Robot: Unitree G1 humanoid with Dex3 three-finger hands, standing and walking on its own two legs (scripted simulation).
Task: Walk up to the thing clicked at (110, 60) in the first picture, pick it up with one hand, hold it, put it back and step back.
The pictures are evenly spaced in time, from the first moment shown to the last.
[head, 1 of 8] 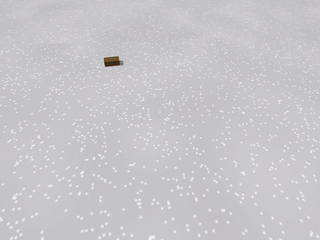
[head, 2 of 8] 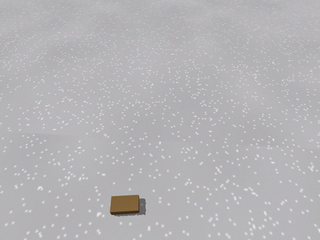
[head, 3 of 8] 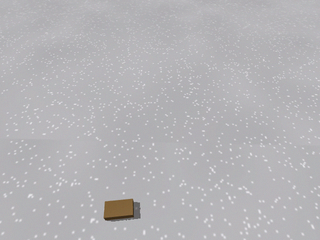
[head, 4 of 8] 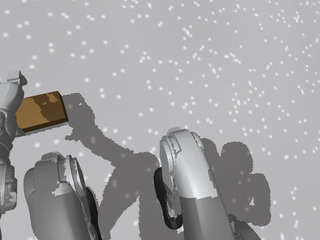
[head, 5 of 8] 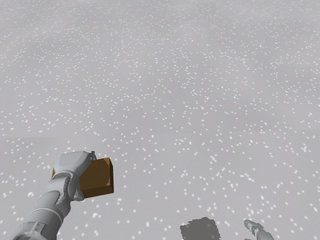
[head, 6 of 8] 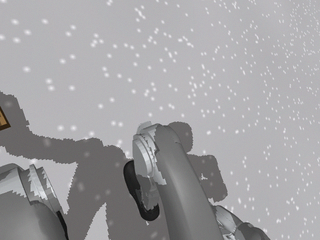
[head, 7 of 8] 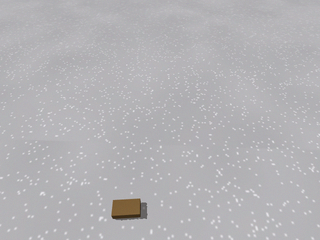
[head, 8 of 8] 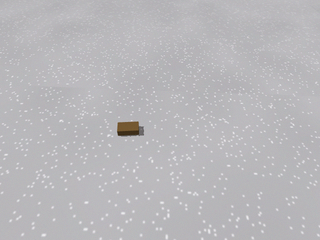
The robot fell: no
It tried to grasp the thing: yes
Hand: left
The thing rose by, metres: 0.67
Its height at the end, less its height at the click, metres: +0.00
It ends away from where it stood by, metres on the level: 0.00
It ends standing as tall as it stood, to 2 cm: yes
